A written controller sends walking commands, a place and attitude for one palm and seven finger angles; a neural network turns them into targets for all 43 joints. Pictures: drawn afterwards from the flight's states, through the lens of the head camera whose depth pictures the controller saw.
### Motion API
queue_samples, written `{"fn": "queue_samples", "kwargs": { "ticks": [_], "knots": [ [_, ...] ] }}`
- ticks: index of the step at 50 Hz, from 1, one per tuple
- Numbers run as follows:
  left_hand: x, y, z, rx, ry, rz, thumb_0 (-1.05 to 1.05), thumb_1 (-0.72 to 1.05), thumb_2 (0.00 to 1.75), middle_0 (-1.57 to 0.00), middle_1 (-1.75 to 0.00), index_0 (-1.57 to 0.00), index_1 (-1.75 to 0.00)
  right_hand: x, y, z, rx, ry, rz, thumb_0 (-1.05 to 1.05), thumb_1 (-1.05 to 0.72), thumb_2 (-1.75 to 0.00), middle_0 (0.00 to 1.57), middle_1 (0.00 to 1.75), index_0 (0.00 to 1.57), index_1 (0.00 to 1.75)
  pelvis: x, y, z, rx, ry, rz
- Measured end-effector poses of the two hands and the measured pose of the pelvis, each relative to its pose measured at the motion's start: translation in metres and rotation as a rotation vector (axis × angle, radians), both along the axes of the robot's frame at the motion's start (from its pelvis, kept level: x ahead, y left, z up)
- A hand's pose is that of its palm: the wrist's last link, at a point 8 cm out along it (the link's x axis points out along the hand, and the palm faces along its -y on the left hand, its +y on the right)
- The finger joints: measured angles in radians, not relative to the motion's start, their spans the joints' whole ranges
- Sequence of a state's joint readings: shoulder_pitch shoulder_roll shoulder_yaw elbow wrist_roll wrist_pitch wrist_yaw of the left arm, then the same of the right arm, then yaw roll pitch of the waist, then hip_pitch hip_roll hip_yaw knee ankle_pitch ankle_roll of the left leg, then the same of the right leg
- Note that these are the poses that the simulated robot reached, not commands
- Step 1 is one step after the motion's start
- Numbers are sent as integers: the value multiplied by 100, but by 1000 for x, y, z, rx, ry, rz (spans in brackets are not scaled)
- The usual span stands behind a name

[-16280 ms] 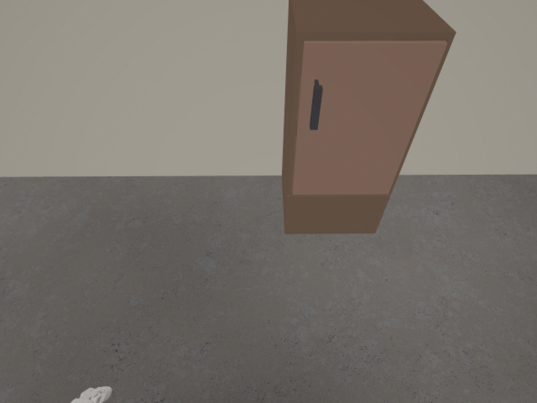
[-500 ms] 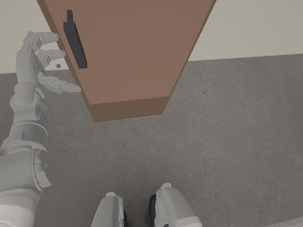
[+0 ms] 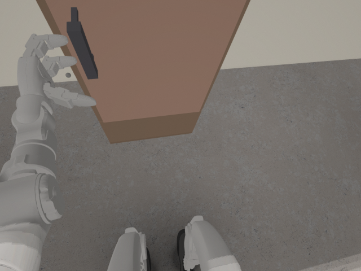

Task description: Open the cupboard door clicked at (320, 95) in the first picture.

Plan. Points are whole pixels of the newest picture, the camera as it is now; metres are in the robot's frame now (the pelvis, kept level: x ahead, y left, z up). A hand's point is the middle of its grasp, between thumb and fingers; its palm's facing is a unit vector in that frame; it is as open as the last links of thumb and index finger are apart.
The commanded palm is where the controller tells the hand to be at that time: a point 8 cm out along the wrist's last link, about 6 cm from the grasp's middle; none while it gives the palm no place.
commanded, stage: slide the fingers in behind the handle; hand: left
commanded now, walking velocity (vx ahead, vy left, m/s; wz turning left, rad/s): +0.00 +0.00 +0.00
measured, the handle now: (84, 46) +0.58 +0.16 +0.05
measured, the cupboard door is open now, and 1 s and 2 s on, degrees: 0 0 1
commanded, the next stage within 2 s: close the thumb around the handle in 1.36 s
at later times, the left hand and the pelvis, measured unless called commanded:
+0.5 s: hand (85, 72) +0.52 +0.16 +0.04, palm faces +0.08 -1.00 -0.01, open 14.0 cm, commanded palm +0.49 +0.19 +0.04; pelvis +0.00 +0.00 +0.00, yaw +0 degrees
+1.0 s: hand (98, 72) +0.52 +0.13 +0.04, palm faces +0.09 -1.00 -0.01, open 14.1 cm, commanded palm +0.49 +0.17 +0.04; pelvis +0.00 -0.01 +0.00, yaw +1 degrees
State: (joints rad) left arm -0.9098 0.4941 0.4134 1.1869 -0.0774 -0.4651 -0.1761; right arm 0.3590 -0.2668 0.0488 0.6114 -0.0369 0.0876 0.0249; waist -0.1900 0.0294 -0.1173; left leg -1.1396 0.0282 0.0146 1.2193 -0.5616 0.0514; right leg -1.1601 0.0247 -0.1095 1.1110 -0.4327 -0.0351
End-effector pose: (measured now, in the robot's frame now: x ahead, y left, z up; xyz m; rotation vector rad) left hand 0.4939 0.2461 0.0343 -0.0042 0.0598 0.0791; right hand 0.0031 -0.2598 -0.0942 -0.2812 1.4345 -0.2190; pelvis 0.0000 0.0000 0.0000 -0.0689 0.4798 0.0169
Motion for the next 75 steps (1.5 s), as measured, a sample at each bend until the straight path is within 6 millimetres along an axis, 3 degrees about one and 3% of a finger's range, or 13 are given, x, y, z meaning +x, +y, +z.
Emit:
{"fn": "queue_samples", "kwargs": {
  "ticks": [23,50,75],
  "knots": [
    [3,-33,8,20,-44,8,-1,-50,30,-30,-120,-30,-119,5,6,-5,50,-17,-9,1,-90,-89,21,30,21,30,5,-3,2,13,-4,-10],
    [0,-61,6,13,-39,16,-1,-50,30,-27,-120,-29,-119,2,-3,-8,47,-24,7,1,-90,-89,20,30,21,30,-1,-7,0,22,-8,-2],
    [4,-61,4,21,-40,20,-1,-50,30,-30,-120,-29,-120,2,-2,-8,49,-20,1,1,-90,-89,20,30,21,30,2,-7,0,22,-2,-6]
  ]
}}
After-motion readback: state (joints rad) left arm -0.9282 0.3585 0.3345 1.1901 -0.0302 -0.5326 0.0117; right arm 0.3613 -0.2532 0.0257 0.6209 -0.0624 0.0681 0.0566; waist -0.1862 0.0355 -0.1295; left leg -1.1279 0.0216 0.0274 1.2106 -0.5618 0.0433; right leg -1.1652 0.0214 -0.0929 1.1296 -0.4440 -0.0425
